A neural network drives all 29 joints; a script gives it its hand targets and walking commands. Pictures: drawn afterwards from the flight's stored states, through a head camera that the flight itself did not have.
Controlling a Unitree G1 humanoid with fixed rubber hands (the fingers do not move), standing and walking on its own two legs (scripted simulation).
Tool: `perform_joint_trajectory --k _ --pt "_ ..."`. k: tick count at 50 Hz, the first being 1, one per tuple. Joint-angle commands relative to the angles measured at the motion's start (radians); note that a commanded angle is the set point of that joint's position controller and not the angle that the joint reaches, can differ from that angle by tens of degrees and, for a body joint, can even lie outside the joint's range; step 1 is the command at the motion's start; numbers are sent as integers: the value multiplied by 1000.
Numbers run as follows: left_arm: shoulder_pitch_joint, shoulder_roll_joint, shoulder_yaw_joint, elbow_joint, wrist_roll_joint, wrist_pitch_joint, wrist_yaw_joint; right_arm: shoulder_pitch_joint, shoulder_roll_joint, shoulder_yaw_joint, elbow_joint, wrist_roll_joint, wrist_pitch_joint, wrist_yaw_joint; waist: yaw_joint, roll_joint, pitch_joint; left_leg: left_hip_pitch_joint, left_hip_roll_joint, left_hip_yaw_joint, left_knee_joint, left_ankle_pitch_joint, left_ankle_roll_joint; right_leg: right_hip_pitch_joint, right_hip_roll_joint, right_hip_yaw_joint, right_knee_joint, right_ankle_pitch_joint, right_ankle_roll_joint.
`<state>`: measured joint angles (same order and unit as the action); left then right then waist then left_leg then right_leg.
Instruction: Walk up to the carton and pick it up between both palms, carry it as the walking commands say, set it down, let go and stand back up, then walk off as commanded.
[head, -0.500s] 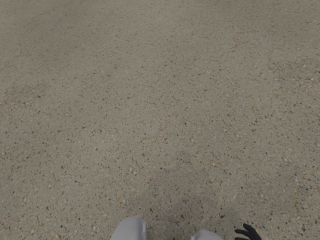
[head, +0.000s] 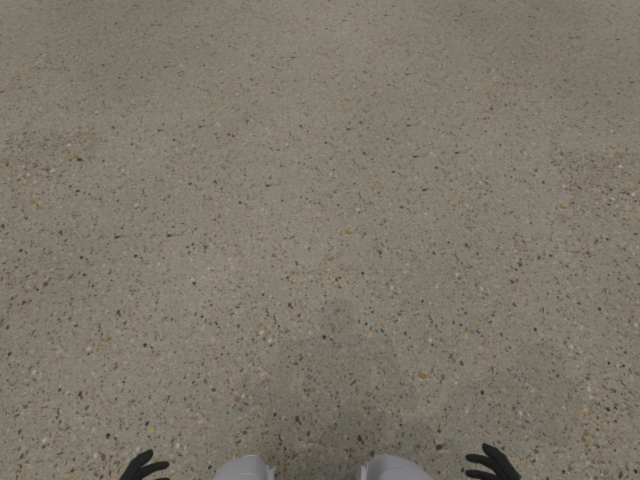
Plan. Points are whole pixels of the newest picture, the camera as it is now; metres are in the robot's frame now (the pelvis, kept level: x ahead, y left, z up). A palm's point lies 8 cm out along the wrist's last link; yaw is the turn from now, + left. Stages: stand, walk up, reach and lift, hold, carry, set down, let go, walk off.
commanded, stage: stand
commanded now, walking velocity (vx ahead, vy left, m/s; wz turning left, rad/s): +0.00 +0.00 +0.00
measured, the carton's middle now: out of the picture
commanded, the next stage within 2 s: none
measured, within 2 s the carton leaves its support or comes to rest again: neither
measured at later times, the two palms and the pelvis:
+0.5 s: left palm out of the picture +0.08 +0.27 -0.12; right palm out of the picture +0.08 -0.21 -0.12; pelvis +0.00 +0.02 +0.01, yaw +1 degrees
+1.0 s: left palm out of the picture +0.07 +0.28 -0.12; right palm out of the picture +0.07 -0.21 -0.11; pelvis -0.02 +0.03 +0.01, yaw +1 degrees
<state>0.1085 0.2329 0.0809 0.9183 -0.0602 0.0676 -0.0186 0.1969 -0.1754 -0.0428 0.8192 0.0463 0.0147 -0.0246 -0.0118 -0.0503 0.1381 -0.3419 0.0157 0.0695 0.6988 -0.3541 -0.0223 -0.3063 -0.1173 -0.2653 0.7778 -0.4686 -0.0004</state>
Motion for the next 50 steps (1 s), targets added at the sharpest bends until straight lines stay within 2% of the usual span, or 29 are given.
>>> perform_joint_trajectory --k 1,2,3,5,7,9,14,16,17,18,19,20,22,25,28,30,31,32,34,37,39,41,42,43,44,45,47,49,50 --pt "146 116 -7 -13 90 -47 11 -31 -81 -8 -44 -55 -11 14 63 -5 -269 -163 69 -99 -84 318 21 466 -183 272 -419 508 -56" --pt "137 125 -1 -17 93 -47 12 -39 -83 -7 -38 -59 2 5 80 -93 -233 -150 25 -15 69 -77 7 351 -353 326 -476 671 -143" --pt "131 104 -12 -27 100 -49 15 -48 -75 -9 -31 -63 22 2 82 -87 -172 -116 27 -26 227 -222 7 224 -368 329 -487 689 -177" --pt "46 78 -25 -61 98 -49 25 -21 -85 -18 -26 -56 39 12 42 -58 -117 -130 34 -58 337 -188 8 146 -325 264 -513 598 -177" --pt "25 60 -29 -68 92 -53 37 38 -76 -21 -7 -64 40 11 17 -86 -107 -124 42 -41 390 -124 4 154 -277 194 -491 669 -158" --pt "35 63 -31 -64 95 -57 40 44 -78 -23 2 -64 40 6 24 -93 -130 -123 37 -15 354 -99 -4 223 -231 139 -434 778 -143" --pt "90 89 -15 -34 101 -52 44 -10 -44 2 -27 -63 4 10 63 -139 -214 -87 41 23 53 -170 22 395 -212 110 -265 1074 -135" --pt "95 120 -5 -28 94 -40 45 22 -52 2 -19 -62 -9 8 38 -110 -199 -11 38 36 -121 -8 23 349 -189 84 -223 1053 -105" --pt "80 132 0 -33 88 -37 46 74 -48 2 -3 -69 -14 4 4 -81 -230 96 40 28 -228 206 27 297 -174 75 -186 963 -68" --pt "44 118 0 -53 82 -36 38 114 -103 -8 9 -75 -23 0 -16 -19 -249 215 92 -63 -234 569 41 199 -119 61 -124 795 -31" --pt "10 94 -5 -84 77 -33 27 120 -174 -19 0 -85 -27 -1 -27 125 -226 259 207 -242 -270 843 100 57 -19 66 -80 359 4" --pt "19 64 -2 -75 61 -13 16 135 -198 -28 9 -95 -30 6 -29 259 -215 255 302 -342 -281 1058 194 9 69 156 -12 -124 16" --pt "12 61 -6 -73 67 2 7 111 -163 -17 -1 -93 -29 1 -35 253 -190 261 308 -337 -313 855 233 -52 67 208 17 -180 12" --pt "25 66 -8 -69 77 -11 4 52 -142 -9 -5 -105 -32 -17 -16 277 -188 271 276 -326 -306 911 197 -35 61 206 -89 -79 21" --pt "83 39 -14 -47 74 -27 4 -28 -151 -9 -16 -87 -25 -3 42 252 -209 161 205 -246 -276 728 125 179 47 178 -376 203 -1" --pt "121 104 5 -26 89 -40 6 -15 -112 -2 -17 -69 -16 9 43 114 -245 -52 102 -122 -223 394 47 440 -76 199 -388 464 -33" --pt "126 116 4 -20 90 -40 8 -5 -92 2 -11 -64 -9 6 50 5 -225 -46 51 -38 -151 172 27 386 -189 229 -447 538 -84" --pt "119 105 -3 -26 96 -40 13 -21 -83 5 -8 -66 4 1 53 -15 -179 -35 24 -9 -84 18 21 293 -258 277 -484 547 -131" --pt "80 101 -9 -44 99 -42 27 -33 -80 2 -23 -69 19 10 52 -93 -148 -71 25 -11 96 -138 27 237 -282 293 -510 529 -177" --pt "17 183 9 -89 103 -57 47 -13 -163 -29 -49 -74 10 13 35 -90 -147 -65 54 -40 243 -199 24 187 -289 270 -470 603 -208" --pt "-18 237 24 -100 112 -66 52 -39 -215 -48 -69 -83 -6 7 33 -89 -137 -64 70 -31 181 -193 23 188 -263 244 -438 589 -193" --pt "-24 241 30 -96 108 -72 51 -28 -201 -50 -67 -87 -22 9 24 -77 -155 -29 84 -24 34 -133 22 232 -234 209 -362 662 -158" --pt "-35 242 32 -95 103 -73 48 -6 -195 -49 -59 -87 -28 6 6 -71 -178 13 82 -20 -84 5 23 244 -206 172 -319 680 -125" --pt "-41 251 38 -89 97 -73 44 20 -195 -53 -44 -89 -37 4 -12 -37 -195 81 87 -23 -210 249 27 236 -165 127 -259 658 -88" --pt "-56 226 39 -96 87 -68 36 30 -214 -54 -35 -93 -46 2 -5 20 -229 159 125 -104 -214 585 46 195 -87 77 -187 536 -47" --pt "-34 197 34 -103 77 -59 31 31 -246 -57 -30 -102 -50 2 7 100 -221 182 174 -197 -219 714 95 130 -11 103 -187 331 -33" --pt "-23 172 32 -86 70 -40 18 43 -266 -66 -23 -105 -55 2 -10 229 -191 203 259 -329 -280 774 173 49 50 153 -147 18 -11" --pt "-46 180 33 -85 78 -38 11 23 -249 -59 -25 -102 -56 -8 -19 256 -162 186 278 -348 -317 648 194 6 55 181 -128 -42 -13" --pt "-47 174 30 -83 85 -37 8 15 -250 -57 -24 -104 -58 -10 -8 228 -141 158 271 -340 -322 642 187 19 52 185 -149 -34 -16"
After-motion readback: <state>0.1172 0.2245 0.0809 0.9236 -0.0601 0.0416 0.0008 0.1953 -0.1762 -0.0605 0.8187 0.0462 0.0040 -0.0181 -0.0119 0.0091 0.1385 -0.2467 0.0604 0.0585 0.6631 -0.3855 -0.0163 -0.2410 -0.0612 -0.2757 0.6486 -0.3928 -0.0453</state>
